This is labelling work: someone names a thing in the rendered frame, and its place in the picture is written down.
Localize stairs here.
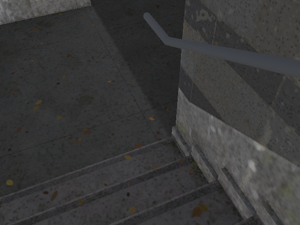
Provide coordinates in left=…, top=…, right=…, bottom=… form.
left=0, top=136, right=262, bottom=225

